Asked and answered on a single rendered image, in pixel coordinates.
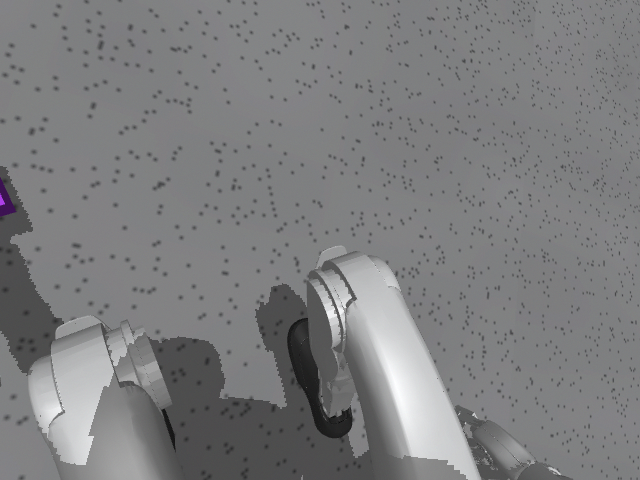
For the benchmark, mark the right robot arm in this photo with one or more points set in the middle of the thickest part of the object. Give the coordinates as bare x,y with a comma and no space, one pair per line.
541,471

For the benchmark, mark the right robot hand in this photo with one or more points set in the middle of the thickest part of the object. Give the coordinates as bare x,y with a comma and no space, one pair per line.
500,455

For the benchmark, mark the right robot foot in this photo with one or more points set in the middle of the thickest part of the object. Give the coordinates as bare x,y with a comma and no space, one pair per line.
306,372

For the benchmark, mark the small box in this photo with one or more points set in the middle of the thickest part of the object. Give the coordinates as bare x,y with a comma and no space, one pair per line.
6,205

